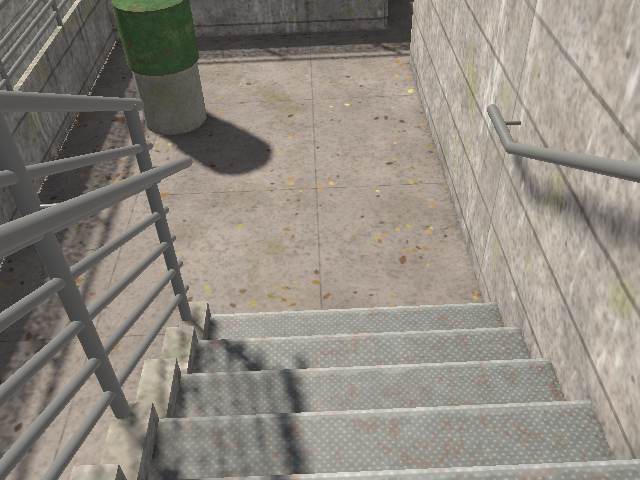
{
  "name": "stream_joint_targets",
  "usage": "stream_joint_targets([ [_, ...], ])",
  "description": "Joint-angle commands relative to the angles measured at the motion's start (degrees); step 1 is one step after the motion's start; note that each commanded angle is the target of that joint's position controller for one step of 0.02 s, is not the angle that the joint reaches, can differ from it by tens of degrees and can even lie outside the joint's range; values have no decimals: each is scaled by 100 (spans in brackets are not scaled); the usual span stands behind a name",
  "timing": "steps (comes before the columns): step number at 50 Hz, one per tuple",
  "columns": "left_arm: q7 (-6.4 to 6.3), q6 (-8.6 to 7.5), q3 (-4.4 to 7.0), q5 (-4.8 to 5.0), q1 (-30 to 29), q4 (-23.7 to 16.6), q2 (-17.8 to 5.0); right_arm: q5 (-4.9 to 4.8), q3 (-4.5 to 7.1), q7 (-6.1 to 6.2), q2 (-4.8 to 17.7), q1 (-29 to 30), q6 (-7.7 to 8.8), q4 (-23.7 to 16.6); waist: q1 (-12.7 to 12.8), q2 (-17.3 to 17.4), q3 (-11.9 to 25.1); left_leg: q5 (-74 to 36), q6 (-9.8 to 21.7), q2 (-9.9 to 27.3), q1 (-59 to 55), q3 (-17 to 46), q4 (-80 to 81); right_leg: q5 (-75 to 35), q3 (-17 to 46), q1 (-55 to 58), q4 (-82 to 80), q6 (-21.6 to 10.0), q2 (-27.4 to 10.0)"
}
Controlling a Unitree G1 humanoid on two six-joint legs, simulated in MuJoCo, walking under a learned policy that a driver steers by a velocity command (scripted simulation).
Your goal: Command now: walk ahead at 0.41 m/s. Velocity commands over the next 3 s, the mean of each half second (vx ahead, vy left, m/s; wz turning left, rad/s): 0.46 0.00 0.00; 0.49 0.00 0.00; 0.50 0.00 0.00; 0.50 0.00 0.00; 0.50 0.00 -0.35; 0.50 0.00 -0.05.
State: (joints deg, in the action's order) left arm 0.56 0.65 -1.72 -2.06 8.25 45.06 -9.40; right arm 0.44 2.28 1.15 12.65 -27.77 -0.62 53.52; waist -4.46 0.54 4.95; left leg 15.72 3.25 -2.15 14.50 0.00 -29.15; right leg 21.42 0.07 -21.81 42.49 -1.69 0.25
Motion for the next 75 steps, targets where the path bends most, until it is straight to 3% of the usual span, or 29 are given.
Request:
stream_joint_targets([
  [1,-95,-186,226,123,1999,283,-579,172,179,16,527,566,-45,-510,1165,-188,-1448,2569,660,630,2836,1184,155,568,-13,2953,-1790,-250,-57],
  [3,-193,-280,486,193,3393,639,-1648,-126,152,-130,70,1140,224,-943,1574,-1495,-1416,2539,271,-835,5847,809,-2736,3148,4454,4257,-3047,-686,-2329],
  [4,-271,-302,548,151,3697,907,-1602,45,265,-204,500,1847,304,-1096,1563,-552,-1917,1613,202,-786,6436,1608,-3308,2559,4544,3844,-3313,-582,-2344],
  [6,-230,-391,380,70,2254,683,-1039,46,236,-240,355,1049,266,-657,420,-498,-1546,138,106,-409,4674,1600,-3125,311,2771,2215,-2919,-127,-1711],
  [10,-21,-539,339,114,1611,620,-632,154,298,-395,340,464,-50,-193,-203,-776,-591,-1778,-16,-414,2353,918,-4277,-1494,1144,314,-2577,-475,-902],
  [19,-242,-697,322,131,2963,1175,-753,311,2,-416,147,3185,227,-760,925,-417,-1211,-4733,1,112,2358,20,-935,-1233,909,686,-1340,-534,-597],
  [27,-447,-395,294,-131,3377,1682,-577,-16,-36,-287,247,3063,419,-711,1618,-376,-1717,-3358,-63,553,1589,44,1471,-3600,1335,1802,666,-867,-583],
  [30,-352,-418,267,18,3140,1715,-644,176,46,-142,452,781,425,153,642,453,-669,-4214,62,537,-1228,-454,1951,-3150,946,832,3487,-783,-176],
  [31,-309,-464,339,228,3409,1721,-614,358,129,-182,877,-101,409,354,413,1233,186,-6281,618,1501,-4114,370,-16,769,464,-1593,5686,-436,273],
  [32,-391,-501,367,548,3516,1691,-656,271,213,-238,959,-734,283,293,-154,1254,1641,-6814,1513,2641,-6235,1479,-1834,3940,360,-3405,7851,-236,496],
  [33,-389,-563,383,523,2932,1384,-1023,42,266,-247,1011,-979,217,306,-569,675,1960,-4723,2131,2962,-6281,2217,-1033,3384,425,-4450,8040,-227,351],
  [34,-338,-548,343,416,2100,1025,-866,69,258,-120,1018,-549,200,209,-478,697,1557,-2309,2323,3042,-5389,2557,82,2690,186,-4829,7513,-223,127],
  [36,-286,-403,455,-151,1664,1094,-800,45,123,18,585,7,309,255,177,-304,-246,-1524,1879,2496,-2036,1986,614,1367,503,-3694,5929,-222,-249],
  [37,-214,-273,488,-199,2075,1380,-692,94,33,-9,416,389,385,233,729,-568,-891,-1729,1480,1905,-421,1422,638,258,498,-2761,4436,-185,-464],
  [39,-115,-150,492,-123,1822,1449,-299,-97,-34,3,177,525,555,361,941,87,-1180,-2370,927,1065,1146,483,705,-1611,227,-1646,2451,-94,-432],
  [42,-35,-83,452,-97,2108,1589,-147,-30,28,4,567,171,499,511,1015,823,-453,-3410,1082,1290,994,737,237,-2794,-81,-813,2626,-159,-314],
  [44,3,-199,566,-75,790,1072,-518,-135,-71,99,191,-302,543,731,652,432,-945,-1479,1050,1315,-54,1312,-90,-3790,412,-2604,1598,-291,-628],
  [47,153,-402,468,-127,51,904,-408,-144,-112,128,257,162,583,525,500,18,-916,396,683,656,1589,688,-336,-5945,-159,-207,-141,-201,-194],
  [52,44,-385,372,88,-732,429,-485,174,-119,225,323,-629,358,771,-189,448,-1838,-628,823,834,148,1078,-1636,-4224,125,-956,-1664,-120,-331],
  [56,2,-362,619,67,1999,1351,-884,299,-87,195,468,-816,222,918,832,-398,-694,-1491,881,454,566,650,-5155,-3552,-152,2421,-2917,-359,-346],
  [57,50,-375,704,-30,2721,1584,-1357,92,-84,121,56,-1121,284,820,758,-1540,-4,2871,512,-373,2385,142,-7815,-6960,542,4419,-1247,-830,-1309],
  [58,112,-345,699,58,3029,1523,-1402,-151,-75,227,256,-1325,295,594,808,-1225,1091,3972,392,-231,3962,117,-9183,-7411,1420,6030,298,-1201,-2179],
  [60,2,-330,774,219,2700,1408,-1629,-101,-88,253,404,-26,295,26,1171,-1584,881,2934,184,-57,5576,-24,-9197,-2832,2888,4956,-1481,-2110,-2853],
  [61,-29,-365,589,144,2339,1312,-1105,67,-2,229,649,606,209,75,1001,-386,-190,2094,201,162,5291,328,-8446,-1481,2340,3471,-2051,-1795,-2391],
  [63,3,-539,388,-64,2044,1463,-688,129,78,149,422,468,0,247,348,-60,-1207,660,94,369,4284,890,-6598,-1823,1919,1001,-1765,-1417,-1902],
  [67,-42,-742,416,138,1590,1346,-1062,431,60,-102,-95,284,-181,530,-167,-710,-787,-1454,-270,321,1686,165,-3643,-3213,938,-872,-1932,-1191,-1230],
  [68,-15,-728,464,117,1643,1284,-1223,311,82,-112,-52,-18,-213,641,-261,-932,-454,-2082,-204,298,1475,138,-4064,-3098,982,-703,-1757,-1189,-1281],
  [72,-79,-723,402,60,2710,1567,-866,203,258,-138,390,2175,-94,-37,654,-504,-1380,-2698,-101,517,4331,1080,-2651,166,1953,1366,-1421,-1294,-1317],
  [75,-189,-787,395,55,2202,1369,-861,201,203,-212,345,2772,178,-166,747,-60,-1228,-4518,-186,458,2567,484,-1130,397,1289,201,-893,-1159,-904],
])
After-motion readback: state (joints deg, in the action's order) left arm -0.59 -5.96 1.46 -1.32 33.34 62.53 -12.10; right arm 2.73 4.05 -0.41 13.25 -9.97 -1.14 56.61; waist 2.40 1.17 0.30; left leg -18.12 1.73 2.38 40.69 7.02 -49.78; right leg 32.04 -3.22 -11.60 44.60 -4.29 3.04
